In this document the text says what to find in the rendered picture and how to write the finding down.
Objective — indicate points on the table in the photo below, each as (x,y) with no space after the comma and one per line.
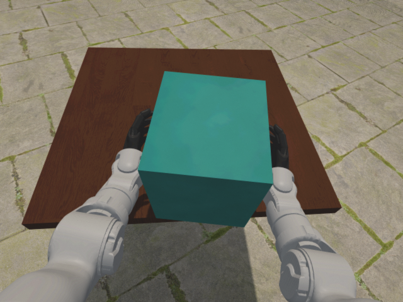
(114,85)

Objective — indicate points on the right robot forearm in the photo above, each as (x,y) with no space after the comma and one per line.
(287,220)

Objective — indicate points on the robot right hand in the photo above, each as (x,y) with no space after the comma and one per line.
(279,147)

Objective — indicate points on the carton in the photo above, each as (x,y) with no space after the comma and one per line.
(207,155)

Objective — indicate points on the right robot upper arm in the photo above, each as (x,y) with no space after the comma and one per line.
(308,275)

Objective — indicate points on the left robot forearm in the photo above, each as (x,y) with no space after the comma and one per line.
(119,194)

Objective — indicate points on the left robot upper arm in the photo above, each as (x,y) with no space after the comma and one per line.
(84,249)

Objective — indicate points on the robot left hand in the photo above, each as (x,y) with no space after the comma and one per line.
(135,137)

